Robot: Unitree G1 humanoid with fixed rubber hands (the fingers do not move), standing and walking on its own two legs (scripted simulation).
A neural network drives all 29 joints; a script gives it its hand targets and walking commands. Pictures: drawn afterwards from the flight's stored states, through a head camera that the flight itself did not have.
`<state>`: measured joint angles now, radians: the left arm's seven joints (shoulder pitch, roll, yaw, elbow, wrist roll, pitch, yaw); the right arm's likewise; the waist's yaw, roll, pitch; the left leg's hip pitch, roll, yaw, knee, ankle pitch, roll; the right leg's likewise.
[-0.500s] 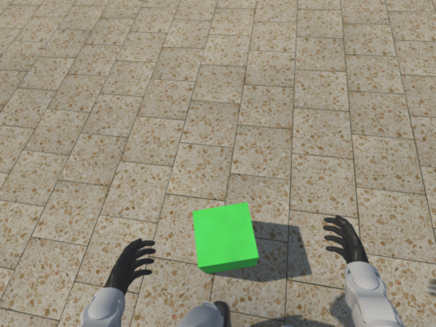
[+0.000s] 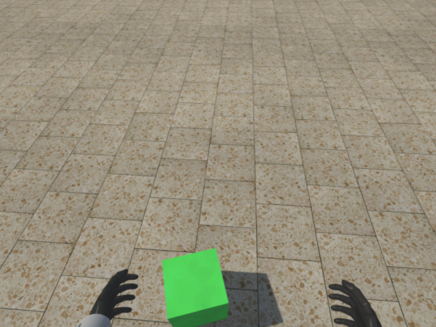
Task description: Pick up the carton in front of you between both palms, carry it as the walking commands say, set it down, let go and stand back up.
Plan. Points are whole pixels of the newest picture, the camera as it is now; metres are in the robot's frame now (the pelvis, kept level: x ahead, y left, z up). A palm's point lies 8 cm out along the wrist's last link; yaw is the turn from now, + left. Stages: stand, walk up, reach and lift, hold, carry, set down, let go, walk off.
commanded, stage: let go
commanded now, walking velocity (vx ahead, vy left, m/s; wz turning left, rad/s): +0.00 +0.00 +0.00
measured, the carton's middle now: (195, 290) +0.37 +0.12 -0.65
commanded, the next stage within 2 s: stand in 0.24 s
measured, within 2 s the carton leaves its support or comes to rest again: neither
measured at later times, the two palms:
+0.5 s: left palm out of the picture +0.10 +0.29 -0.11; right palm out of the picture +0.10 -0.23 -0.10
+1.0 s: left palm out of the picture +0.05 +0.30 -0.14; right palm out of the picture +0.10 -0.21 -0.13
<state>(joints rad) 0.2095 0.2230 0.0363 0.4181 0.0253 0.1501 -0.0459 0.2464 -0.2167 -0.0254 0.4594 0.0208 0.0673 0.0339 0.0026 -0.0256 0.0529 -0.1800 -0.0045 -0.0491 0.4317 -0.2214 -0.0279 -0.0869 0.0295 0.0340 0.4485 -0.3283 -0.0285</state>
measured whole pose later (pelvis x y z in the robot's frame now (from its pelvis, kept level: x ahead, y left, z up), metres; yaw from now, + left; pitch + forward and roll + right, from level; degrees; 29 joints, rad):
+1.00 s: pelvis +0.04 +0.04 -0.02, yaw +2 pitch +3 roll +0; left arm 0.39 0.26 -0.01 0.84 0.02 -0.01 0.06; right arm 0.34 -0.22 -0.01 0.86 -0.01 -0.01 -0.03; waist 0.01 -0.03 -0.06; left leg -0.30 -0.07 -0.07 0.63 -0.38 0.03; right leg -0.14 -0.03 0.00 0.55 -0.46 0.02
